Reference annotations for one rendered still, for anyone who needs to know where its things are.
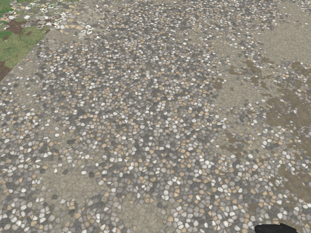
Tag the right robot hand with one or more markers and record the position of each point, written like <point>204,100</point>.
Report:
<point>274,228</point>

